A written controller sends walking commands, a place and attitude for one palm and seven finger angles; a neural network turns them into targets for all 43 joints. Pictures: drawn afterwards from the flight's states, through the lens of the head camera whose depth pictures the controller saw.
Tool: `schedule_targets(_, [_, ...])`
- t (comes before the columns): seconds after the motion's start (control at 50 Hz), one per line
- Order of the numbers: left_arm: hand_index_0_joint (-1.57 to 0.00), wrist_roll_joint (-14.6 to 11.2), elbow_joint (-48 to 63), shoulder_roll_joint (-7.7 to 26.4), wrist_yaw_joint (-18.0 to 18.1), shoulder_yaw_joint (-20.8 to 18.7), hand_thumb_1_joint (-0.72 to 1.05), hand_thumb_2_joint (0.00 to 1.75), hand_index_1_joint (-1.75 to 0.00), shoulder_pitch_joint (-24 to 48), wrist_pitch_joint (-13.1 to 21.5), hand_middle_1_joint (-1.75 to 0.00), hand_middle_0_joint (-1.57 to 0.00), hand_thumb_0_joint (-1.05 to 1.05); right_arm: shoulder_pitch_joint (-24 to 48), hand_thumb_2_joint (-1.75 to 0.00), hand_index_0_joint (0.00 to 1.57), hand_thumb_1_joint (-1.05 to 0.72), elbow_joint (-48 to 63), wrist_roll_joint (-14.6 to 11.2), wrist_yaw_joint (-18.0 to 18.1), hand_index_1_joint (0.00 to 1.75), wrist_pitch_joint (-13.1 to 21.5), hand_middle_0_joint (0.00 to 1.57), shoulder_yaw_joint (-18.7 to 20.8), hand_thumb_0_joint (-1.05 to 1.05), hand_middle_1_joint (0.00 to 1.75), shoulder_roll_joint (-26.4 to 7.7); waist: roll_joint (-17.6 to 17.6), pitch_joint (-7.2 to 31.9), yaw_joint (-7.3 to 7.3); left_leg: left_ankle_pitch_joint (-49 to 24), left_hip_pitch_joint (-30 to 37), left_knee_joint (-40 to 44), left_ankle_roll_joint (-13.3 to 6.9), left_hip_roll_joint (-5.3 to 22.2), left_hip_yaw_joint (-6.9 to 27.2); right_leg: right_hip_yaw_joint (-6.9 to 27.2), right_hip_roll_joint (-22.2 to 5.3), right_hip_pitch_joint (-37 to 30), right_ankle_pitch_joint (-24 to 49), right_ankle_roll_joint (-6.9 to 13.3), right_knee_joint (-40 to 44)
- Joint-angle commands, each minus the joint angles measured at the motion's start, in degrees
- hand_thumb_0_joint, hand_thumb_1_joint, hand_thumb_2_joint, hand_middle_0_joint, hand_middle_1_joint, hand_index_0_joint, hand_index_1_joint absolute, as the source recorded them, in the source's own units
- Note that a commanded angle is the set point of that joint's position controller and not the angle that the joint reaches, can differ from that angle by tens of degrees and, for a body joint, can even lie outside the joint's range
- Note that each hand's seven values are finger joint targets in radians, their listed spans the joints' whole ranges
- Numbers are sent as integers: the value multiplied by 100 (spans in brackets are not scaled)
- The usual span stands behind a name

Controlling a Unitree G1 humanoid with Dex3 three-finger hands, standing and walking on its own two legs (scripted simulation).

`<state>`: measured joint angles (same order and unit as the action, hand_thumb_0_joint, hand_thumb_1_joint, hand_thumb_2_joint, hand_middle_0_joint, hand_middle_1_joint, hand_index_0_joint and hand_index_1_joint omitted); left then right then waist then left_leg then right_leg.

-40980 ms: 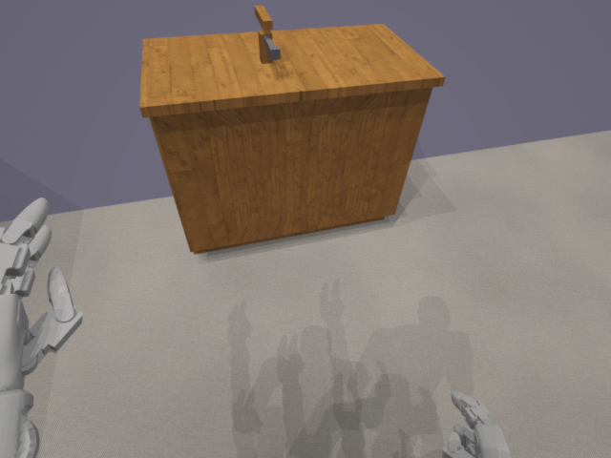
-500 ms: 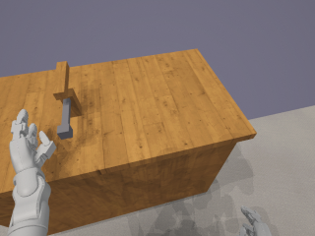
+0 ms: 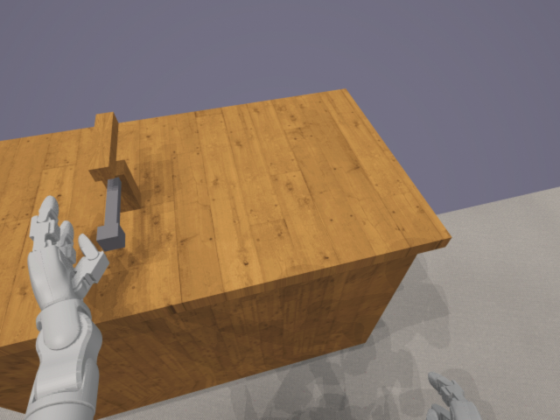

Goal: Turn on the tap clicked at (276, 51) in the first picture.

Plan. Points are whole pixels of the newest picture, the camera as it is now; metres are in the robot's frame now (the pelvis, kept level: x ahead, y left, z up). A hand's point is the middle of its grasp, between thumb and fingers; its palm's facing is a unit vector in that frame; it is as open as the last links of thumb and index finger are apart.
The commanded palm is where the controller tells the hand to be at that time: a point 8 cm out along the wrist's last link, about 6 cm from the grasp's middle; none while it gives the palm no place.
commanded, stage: push the lever round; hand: left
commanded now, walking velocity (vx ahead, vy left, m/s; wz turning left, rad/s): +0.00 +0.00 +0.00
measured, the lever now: (111, 237) +0.34 +0.26 +0.08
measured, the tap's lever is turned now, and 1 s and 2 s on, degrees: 0 25 56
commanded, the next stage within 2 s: none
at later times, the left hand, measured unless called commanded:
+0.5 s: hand (132, 250) +0.32 +0.23 +0.07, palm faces +0.62 -0.78 -0.07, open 7.7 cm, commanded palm +0.28 +0.25 +0.07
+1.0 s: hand (156, 241) +0.34 +0.20 +0.07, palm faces +0.70 -0.71 -0.07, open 7.7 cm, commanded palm +0.29 +0.22 +0.07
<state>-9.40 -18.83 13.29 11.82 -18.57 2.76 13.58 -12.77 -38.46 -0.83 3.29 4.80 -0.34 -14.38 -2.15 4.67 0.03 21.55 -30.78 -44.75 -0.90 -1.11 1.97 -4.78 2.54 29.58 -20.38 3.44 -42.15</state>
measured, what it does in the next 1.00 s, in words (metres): stands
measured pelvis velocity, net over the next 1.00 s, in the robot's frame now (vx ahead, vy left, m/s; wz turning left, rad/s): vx -0.01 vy -0.01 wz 0.01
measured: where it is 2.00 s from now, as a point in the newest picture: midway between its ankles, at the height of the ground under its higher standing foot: outside the picture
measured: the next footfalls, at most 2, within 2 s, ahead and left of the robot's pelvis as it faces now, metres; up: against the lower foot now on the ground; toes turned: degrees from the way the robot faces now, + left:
none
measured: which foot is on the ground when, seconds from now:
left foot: down 0.00-1.00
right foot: down 0.00-1.00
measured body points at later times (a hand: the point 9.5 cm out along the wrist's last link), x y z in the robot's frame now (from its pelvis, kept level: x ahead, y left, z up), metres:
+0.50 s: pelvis -0.01 +0.00 +0.00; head +0.02 -0.01 +0.45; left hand +0.29 +0.27 +0.08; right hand +0.16 -0.24 -0.11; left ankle +0.01 +0.11 -0.71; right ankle +0.01 -0.08 -0.71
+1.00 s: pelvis -0.01 -0.01 +0.00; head +0.01 -0.02 +0.45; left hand +0.30 +0.23 +0.08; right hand +0.15 -0.25 -0.11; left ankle +0.01 +0.11 -0.71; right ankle +0.01 -0.08 -0.71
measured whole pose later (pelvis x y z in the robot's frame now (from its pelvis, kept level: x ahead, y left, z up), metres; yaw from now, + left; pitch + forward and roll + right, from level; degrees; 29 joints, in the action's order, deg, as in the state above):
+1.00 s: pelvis -0.01 -0.01 +0.00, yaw +1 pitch +7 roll +0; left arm -0.5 -20.6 2.8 37.7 -9.4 10.7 7.7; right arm -9.7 -39.8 1.7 2.1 -0.3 0.6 -12.9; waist -2.2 5.6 0.5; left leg 20.8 -29.9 -44.1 0.1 -1.2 2.8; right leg -5.6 2.5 29.0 -20.4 4.4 -42.4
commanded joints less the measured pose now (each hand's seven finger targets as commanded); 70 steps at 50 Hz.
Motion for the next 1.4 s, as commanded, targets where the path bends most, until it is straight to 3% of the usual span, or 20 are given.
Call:
schedule_targets(0.0, [-15,102,1371,972,149,-77,90,90,-15,1589,452,-15,-15,0,397,-90,20,-90,728,8,72,30,267,20,237,0,30,-720,-37,1206,67,-1121,502,559,-31,-2,210,374,-168,-669,1189,-174,607])
schedule_targets(0.1, [-15,283,1440,835,465,109,90,90,-15,1686,378,-15,-15,0,447,-90,20,-90,732,33,57,30,231,20,231,0,30,-699,-84,1300,47,-1103,530,581,-2,-5,225,363,-190,-689,1115,-165,590])
schedule_targets(0.14, [-15,353,1529,531,577,428,90,90,-15,1728,365,-15,-15,0,466,-90,20,-90,749,56,34,30,227,20,232,0,30,-677,-86,1361,86,-1195,635,551,9,0,229,351,-192,-646,1171,-165,573])
schedule_targets(0.3, [-15,513,1316,608,1069,297,90,90,-15,1905,234,-15,-15,0,579,-90,20,-90,720,95,33,30,105,20,211,0,30,-662,76,1304,41,-976,478,569,-20,-20,224,397,-217,-709,1000,-167,656])
schedule_targets(0.56, [-15,762,1352,-33,1714,880,90,90,-15,2385,96,-15,-15,0,728,-90,20,-90,724,161,-10,30,-22,20,210,0,30,-576,96,1379,126,-945,522,524,-25,-17,212,420,-260,-701,975,-176,687])
schedule_targets(0.62, [-15,825,1238,-84,1881,894,90,90,-15,2514,35,-15,-15,0,735,-90,20,-90,700,182,-2,30,-64,20,215,0,30,-577,280,1393,163,-966,491,527,-39,-25,203,422,-285,-753,1019,-195,703])
schedule_targets(0.7, [-15,928,1176,87,2102,674,90,90,-15,2541,-44,-15,-15,0,761,-90,20,-90,651,195,11,30,-139,20,249,0,30,-563,135,1497,68,-1055,487,529,-20,-18,180,462,-295,-854,1107,-175,711])
schedule_targets(0.78, [-15,994,1218,-273,2293,924,90,90,-15,2396,-110,-15,-15,0,750,-90,20,-90,700,241,-58,30,-184,20,271,0,30,-516,197,1648,49,-1348,556,477,-2,-13,144,422,-306,-978,1466,-170,647])
schedule_targets(0.8, [-15,1014,1177,-101,2347,715,90,90,-15,2289,-136,-15,-15,0,763,-90,20,-90,677,239,-50,30,-216,20,288,0,30,-536,173,1634,0,-1380,536,488,1,-10,158,433,-301,-1004,1480,-160,649])
schedule_targets(0.84, [-15,1026,1290,-374,2408,969,90,90,-15,2385,-148,-15,-15,0,810,-90,20,-90,722,239,-73,30,-246,20,290,0,30,-498,265,1609,53,-1387,546,475,-7,-2,125,431,-318,-1008,1519,-175,664])
schedule_targets(0.94, [-15,1092,1090,-474,2611,1018,90,90,-15,2716,-226,-15,-15,0,889,-90,20,-90,651,254,-52,30,-280,20,287,0,30,-478,373,1414,117,-1121,479,507,-24,10,126,457,-336,-869,1172,-187,772])
schedule_targets(1.0, [-15,1170,1054,-504,2730,1035,90,90,-15,2841,-251,-15,-15,0,939,-90,20,-90,589,268,-48,30,-286,20,296,0,30,-465,117,1419,104,-1063,521,536,-1,24,141,448,-333,-782,1024,-160,780])
schedule_targets(1.04, [-15,1187,962,-679,2815,1191,90,90,-15,3118,-240,-15,-15,0,952,-90,20,-90,561,286,-50,30,-276,20,288,0,30,-436,267,1457,178,-994,529,503,-17,18,120,455,-348,-741,948,-182,801])
schedule_targets(1.1, [-15,1213,823,-470,2933,914,90,90,-15,3069,-268,-15,-15,0,976,-90,20,-90,523,298,-40,30,-304,20,311,0,30,-443,271,1538,85,-970,425,513,-10,11,122,500,-365,-844,917,-177,825])
schedule_targets(1.12, [-15,1225,774,-752,2940,1208,90,90,-15,3303,-281,-15,-15,0,995,-90,20,-90,538,294,-53,30,-309,20,282,0,30,-412,300,1464,179,-954,444,522,-13,10,119,469,-374,-775,903,-185,805])
schedule_targets(1.14, [-15,1236,611,-660,2996,1094,90,90,-15,3414,-294,-15,-15,0,985,-90,20,-90,488,298,-47,30,-312,20,285,0,30,-415,397,1412,183,-913,418,515,-16,25,129,471,-369,-734,837,-183,839])
schedule_targets(1.24, [-15,1300,255,-639,3219,930,90,90,-15,3767,-349,-15,-15,0,959,-90,20,-90,424,344,-52,30,-358,20,298,0,30,-379,470,1600,191,-879,348,480,-17,16,93,488,-387,-784,791,-202,852])
schedule_targets(1.3, [-15,1379,165,-477,3358,680,90,90,-15,3847,-366,-15,-15,0,927,-90,20,-90,377,382,-80,30,-398,20,328,0,30,-376,221,1767,92,-1021,325,463,14,15,86,487,-379,-858,952,-173,781])
schedule_targets(1.32, [-15,1396,192,-752,3378,952,90,90,-15,4013,-360,-15,-15,0,925,-90,20,-90,413,395,-114,30,-401,20,309,0,30,-350,218,1803,180,-1120,381,427,15,12,82,451,-384,-825,1084,-180,717])
schedule_targets(1.38, [-15,1434,136,-849,3475,932,90,90,-15,3961,-357,-15,-15,0,840,-90,20,-90,410,440,-191,30,-391,20,347,0,30,-353,266,1976,154,-1371,404,330,27,28,53,404,-370,-862,1407,-175,629])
